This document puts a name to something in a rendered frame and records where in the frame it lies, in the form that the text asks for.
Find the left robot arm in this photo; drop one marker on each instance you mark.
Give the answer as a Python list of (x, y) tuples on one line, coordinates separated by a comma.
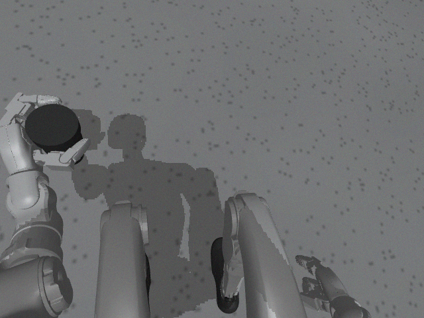
[(33, 280)]

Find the right robot foot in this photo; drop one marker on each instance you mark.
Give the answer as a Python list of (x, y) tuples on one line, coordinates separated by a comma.
[(225, 304)]

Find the right robot hand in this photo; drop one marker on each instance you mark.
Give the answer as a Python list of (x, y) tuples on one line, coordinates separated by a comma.
[(317, 294)]

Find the cup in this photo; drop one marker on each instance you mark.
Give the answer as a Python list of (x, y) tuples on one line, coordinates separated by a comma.
[(53, 127)]

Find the right robot arm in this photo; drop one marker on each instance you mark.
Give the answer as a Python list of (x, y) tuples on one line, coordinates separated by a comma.
[(347, 307)]

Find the left robot hand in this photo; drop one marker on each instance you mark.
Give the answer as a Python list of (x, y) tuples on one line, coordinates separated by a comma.
[(17, 150)]

